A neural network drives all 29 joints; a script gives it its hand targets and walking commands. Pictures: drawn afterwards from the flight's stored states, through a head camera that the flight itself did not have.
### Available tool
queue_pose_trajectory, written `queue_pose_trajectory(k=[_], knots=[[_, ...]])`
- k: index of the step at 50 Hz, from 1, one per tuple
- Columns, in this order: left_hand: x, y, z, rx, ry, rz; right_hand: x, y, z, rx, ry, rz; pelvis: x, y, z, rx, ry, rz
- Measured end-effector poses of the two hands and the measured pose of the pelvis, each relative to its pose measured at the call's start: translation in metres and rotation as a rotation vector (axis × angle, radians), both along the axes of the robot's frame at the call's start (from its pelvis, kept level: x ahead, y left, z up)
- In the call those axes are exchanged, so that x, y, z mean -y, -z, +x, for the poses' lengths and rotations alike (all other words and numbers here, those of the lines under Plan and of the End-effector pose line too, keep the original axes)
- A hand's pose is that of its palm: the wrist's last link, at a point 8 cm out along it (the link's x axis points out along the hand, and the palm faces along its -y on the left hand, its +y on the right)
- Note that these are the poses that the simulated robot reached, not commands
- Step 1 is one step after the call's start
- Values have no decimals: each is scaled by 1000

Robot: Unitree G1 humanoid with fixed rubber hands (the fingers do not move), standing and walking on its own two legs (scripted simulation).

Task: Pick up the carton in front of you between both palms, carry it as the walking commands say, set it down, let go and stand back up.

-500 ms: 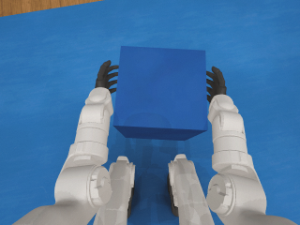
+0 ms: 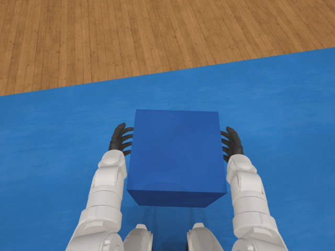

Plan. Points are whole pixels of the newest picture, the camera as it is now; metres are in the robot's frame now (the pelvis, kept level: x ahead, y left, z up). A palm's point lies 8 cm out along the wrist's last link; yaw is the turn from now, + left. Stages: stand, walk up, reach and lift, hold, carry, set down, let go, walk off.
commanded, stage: reach and lift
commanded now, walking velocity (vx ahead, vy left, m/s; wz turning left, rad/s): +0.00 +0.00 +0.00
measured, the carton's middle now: (174, 163) +0.35 -0.01 -0.09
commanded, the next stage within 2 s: hold in 1.42 s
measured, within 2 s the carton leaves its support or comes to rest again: neither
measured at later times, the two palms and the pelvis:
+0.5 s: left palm (96, 145) +0.32 +0.15 +0.10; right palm (251, 146) +0.31 -0.16 +0.10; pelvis +0.02 +0.00 +0.07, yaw +0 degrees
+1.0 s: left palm (95, 141) +0.32 +0.14 +0.11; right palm (253, 142) +0.32 -0.16 +0.11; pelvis +0.02 +0.00 +0.08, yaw +0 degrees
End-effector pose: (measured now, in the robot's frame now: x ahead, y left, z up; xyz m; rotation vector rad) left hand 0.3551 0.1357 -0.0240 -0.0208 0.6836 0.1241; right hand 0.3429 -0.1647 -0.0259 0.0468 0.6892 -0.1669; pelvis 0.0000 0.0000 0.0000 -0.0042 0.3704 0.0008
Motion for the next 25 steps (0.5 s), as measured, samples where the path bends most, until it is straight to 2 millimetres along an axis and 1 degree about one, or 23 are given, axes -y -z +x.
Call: queue_pose_trajectory(k=[7,13,20,23,25], knots=[[-3,-42,-12,4,-6,0,-3,-43,-10,4,-12,-3,1,-33,14,119,3,2],[-5,-77,-23,16,-12,3,-5,-78,-18,16,-20,-5,2,-55,23,228,4,2],[-8,-114,-33,36,-3,20,-8,-115,-26,36,-38,-19,4,-71,26,356,3,1],[-9,-123,-37,30,-1,24,-9,-124,-29,30,-49,-25,4,-74,24,398,2,2],[-9,-125,-39,19,0,26,-9,-126,-30,20,-53,-28,4,-75,21,418,2,2]])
